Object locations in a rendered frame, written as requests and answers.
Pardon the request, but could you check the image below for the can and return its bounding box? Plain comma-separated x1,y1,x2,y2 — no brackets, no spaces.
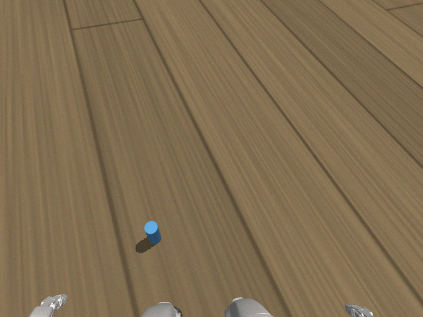
144,221,161,244

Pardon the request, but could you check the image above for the left robot hand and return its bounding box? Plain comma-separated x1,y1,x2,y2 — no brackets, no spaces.
28,294,67,317

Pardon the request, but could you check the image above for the right robot hand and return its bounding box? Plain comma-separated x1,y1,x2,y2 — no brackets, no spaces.
345,304,373,317

